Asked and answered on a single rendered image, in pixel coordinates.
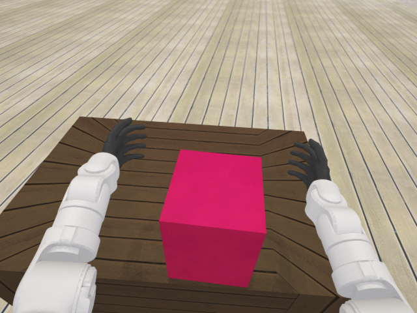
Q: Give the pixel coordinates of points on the right robot hand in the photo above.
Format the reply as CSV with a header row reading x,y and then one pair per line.
x,y
317,167

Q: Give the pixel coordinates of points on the robot left forearm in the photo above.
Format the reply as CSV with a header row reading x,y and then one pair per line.
x,y
74,235

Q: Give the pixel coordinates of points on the robot right forearm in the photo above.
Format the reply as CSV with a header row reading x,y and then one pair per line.
x,y
357,271

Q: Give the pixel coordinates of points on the left robot hand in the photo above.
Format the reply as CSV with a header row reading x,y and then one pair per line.
x,y
115,144

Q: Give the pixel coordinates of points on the pedestal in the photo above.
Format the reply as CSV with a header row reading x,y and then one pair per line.
x,y
292,273

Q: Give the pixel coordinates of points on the right robot upper arm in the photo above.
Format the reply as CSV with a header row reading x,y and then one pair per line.
x,y
375,305

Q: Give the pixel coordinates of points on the carton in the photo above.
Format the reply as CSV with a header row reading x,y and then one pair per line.
x,y
213,219

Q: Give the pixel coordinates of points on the left robot upper arm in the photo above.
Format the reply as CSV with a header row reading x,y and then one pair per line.
x,y
58,287

